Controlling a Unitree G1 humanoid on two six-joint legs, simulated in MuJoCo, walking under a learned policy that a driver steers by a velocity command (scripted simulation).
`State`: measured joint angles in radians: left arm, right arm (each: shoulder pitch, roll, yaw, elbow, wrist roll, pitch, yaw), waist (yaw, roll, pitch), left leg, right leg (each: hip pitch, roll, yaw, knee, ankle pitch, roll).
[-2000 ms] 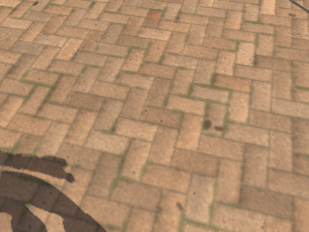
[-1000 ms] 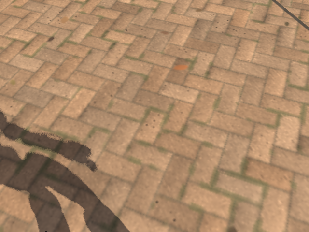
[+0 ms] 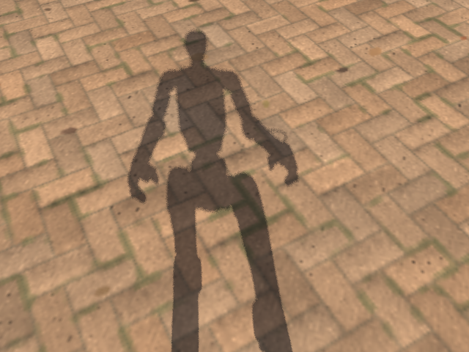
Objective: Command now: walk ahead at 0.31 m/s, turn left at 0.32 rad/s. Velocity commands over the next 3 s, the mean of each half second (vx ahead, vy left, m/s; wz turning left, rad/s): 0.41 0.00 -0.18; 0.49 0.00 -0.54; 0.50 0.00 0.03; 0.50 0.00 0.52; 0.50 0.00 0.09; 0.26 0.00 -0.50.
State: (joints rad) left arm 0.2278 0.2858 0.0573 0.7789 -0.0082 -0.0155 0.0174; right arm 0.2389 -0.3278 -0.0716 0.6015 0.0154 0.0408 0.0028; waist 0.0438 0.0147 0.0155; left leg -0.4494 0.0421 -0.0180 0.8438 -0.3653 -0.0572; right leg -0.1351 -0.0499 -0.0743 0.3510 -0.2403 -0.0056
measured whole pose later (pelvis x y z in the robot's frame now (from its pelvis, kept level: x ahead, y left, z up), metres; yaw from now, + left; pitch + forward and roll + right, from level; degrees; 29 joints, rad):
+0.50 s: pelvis +0.18 +0.04 -0.02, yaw -10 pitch +2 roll +1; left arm 0.10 0.27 0.04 0.73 -0.02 -0.04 -0.07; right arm 0.41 -0.27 -0.06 0.77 0.00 -0.07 -0.02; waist -0.07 -0.03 0.04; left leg 0.16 -0.02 0.21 0.18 -0.36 0.01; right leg -0.67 -0.05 -0.02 0.67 0.02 -0.02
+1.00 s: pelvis +0.47 -0.04 -0.01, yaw -27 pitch +2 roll +0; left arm 0.33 0.30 0.07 0.74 -0.03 -0.04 0.01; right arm 0.06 -0.29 -0.03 0.63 0.00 -0.11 0.01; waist 0.09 0.04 0.04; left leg -0.59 0.04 -0.10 0.53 0.03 -0.07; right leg -0.10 0.13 0.19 0.41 -0.33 -0.08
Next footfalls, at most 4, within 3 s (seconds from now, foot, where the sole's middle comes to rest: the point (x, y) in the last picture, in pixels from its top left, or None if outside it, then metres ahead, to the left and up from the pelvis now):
0.10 left None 0.07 0.15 -0.78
0.60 right None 0.40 -0.10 -0.78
1.06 left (266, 274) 0.73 -0.02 -0.78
1.52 right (364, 254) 0.81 -0.33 -0.78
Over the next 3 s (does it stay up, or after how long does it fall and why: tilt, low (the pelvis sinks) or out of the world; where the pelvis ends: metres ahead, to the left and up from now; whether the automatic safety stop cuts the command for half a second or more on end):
stays up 1.46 -0.30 -0.01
